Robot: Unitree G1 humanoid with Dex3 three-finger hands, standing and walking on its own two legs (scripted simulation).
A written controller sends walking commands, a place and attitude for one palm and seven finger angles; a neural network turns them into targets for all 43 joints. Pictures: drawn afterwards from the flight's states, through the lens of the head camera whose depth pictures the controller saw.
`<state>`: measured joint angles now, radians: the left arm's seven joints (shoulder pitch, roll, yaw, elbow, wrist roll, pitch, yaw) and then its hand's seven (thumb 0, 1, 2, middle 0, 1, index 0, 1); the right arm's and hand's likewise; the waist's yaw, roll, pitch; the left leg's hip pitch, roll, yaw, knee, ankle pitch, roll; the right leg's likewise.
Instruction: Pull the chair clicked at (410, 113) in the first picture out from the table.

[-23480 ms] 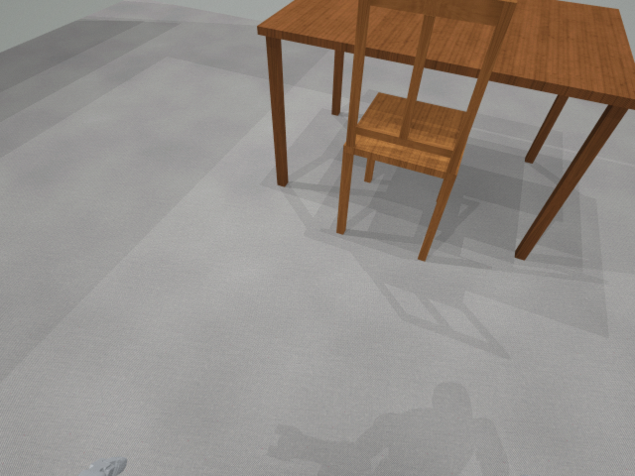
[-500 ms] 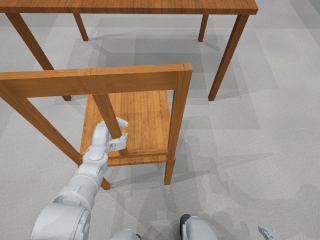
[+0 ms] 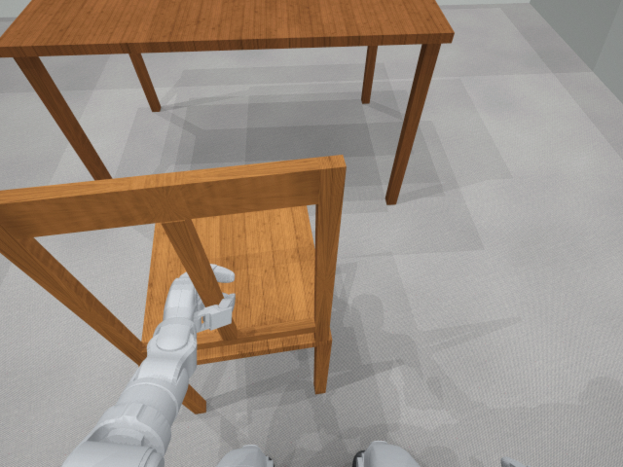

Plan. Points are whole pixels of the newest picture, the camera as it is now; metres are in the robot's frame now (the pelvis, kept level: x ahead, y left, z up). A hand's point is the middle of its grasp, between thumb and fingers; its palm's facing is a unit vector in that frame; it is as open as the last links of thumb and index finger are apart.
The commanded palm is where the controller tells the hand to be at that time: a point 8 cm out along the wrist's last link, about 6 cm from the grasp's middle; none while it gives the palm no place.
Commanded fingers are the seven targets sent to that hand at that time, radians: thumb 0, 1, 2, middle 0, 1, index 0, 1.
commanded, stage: stop walking, hand still on the chair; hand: left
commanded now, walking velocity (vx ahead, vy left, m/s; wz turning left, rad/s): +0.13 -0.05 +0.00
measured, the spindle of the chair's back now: (209, 290) +0.36 +0.16 -0.04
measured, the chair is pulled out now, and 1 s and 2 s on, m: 0.58 0.62 0.62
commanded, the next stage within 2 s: open the thumb and straighten the fingers in 0.86 s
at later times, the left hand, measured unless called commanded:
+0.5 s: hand (220, 333) +0.30 +0.14 -0.05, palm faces +0.06 -0.98 -0.18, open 5.8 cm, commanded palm +0.28 +0.19 -0.04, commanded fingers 0.00 0.90 0.90 -0.50 -1.45 -0.50 -1.45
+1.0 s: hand (220, 331) +0.30 +0.14 -0.05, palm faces +0.08 -0.98 -0.17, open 5.9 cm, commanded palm +0.27 +0.19 -0.04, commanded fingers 0.00 0.54 0.73 -0.50 -1.45 -0.50 -1.45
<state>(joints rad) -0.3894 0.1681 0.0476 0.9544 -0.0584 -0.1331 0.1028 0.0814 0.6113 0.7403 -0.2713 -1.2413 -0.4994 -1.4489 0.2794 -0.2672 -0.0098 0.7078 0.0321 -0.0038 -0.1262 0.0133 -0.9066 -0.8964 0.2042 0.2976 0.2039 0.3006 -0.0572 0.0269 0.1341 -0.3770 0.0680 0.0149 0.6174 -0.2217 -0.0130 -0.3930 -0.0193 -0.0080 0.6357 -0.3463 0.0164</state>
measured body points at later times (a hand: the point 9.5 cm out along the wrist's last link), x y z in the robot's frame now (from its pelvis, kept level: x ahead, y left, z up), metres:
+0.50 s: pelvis +0.05 +0.00 +0.01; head +0.07 -0.01 +0.46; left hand +0.29 +0.19 -0.04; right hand +0.19 -0.25 -0.10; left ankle +0.07 +0.14 -0.72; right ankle +0.08 -0.14 -0.72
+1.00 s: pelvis +0.07 -0.01 +0.02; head +0.08 -0.02 +0.46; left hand +0.29 +0.19 -0.04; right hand +0.21 -0.25 -0.09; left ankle +0.07 +0.14 -0.72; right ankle +0.08 -0.14 -0.72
